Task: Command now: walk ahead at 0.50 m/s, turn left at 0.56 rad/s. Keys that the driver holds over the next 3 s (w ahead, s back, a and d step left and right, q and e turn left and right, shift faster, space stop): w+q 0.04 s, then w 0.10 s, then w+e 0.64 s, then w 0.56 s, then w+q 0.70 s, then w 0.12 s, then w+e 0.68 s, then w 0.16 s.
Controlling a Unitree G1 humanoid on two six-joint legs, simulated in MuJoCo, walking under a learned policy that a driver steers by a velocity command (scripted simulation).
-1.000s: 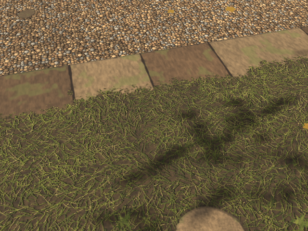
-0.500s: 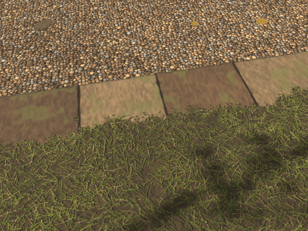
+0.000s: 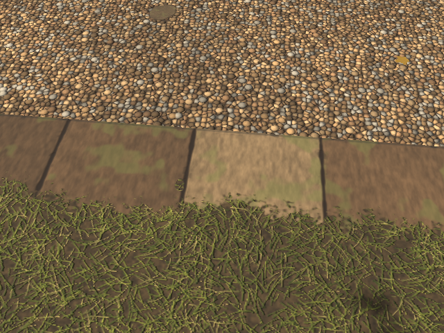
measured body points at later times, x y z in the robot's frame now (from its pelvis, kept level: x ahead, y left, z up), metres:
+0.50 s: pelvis +0.29 -0.05 -0.01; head +0.33 -0.06 +0.44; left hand +0.47 +0.20 -0.10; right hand +0.34 -0.33 -0.13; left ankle +0.10 +0.06 -0.65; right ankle +0.39 -0.13 -0.73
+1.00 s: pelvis +0.57 -0.05 +0.00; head +0.59 -0.05 +0.45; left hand +0.68 +0.21 -0.12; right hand +0.72 -0.34 -0.07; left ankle +0.67 +0.04 -0.73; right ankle +0.41 -0.13 -0.68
